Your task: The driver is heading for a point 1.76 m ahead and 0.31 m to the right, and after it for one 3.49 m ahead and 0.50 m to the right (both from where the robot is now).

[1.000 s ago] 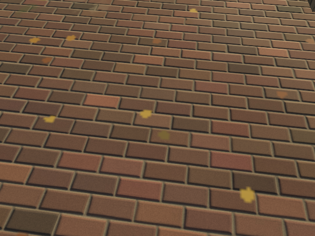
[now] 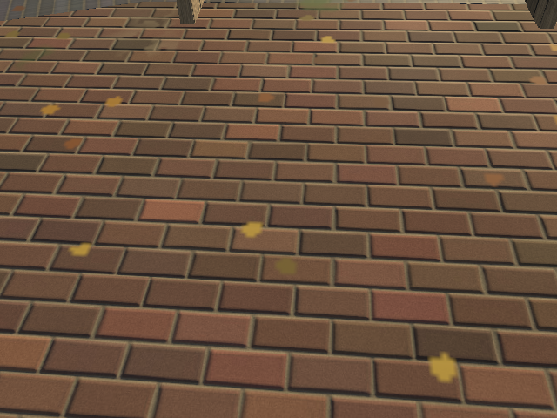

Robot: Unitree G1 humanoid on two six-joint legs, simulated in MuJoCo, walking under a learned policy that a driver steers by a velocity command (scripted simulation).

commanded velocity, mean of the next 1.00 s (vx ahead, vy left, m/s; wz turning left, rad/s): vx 0.19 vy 0.00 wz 0.00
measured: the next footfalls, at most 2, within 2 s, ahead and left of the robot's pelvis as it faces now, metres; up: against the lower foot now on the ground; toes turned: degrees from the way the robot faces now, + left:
left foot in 0.44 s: +0.34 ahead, +0.03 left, +0.00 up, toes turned +2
right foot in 0.80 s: +0.30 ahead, -0.15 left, +0.00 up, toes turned +0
